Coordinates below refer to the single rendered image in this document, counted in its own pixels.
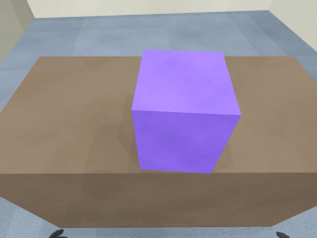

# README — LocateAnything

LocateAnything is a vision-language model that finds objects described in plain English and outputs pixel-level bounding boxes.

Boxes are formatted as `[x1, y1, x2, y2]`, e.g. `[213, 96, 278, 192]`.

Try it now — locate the carton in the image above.
[132, 50, 241, 174]

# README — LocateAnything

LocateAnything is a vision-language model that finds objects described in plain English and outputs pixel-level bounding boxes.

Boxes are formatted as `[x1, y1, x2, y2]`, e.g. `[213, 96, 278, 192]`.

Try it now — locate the pedestal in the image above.
[0, 56, 317, 228]

